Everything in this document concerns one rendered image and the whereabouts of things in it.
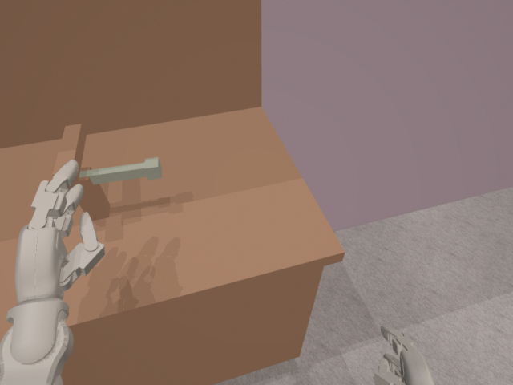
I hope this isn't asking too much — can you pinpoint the tap lever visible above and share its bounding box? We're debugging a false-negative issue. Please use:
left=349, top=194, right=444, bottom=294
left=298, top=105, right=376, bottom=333
left=79, top=157, right=162, bottom=184

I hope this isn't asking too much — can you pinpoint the left robot forearm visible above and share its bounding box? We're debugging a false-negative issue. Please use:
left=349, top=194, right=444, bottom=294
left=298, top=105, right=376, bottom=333
left=0, top=298, right=74, bottom=385

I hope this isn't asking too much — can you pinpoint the counter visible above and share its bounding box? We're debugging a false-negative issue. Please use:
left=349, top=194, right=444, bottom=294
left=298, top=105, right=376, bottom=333
left=0, top=0, right=345, bottom=385

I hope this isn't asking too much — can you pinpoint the robot left hand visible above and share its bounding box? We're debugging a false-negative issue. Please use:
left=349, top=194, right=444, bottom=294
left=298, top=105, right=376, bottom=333
left=15, top=160, right=105, bottom=304

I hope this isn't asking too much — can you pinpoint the robot right hand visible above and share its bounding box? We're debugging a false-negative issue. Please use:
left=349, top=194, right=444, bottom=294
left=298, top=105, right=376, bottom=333
left=374, top=325, right=435, bottom=385

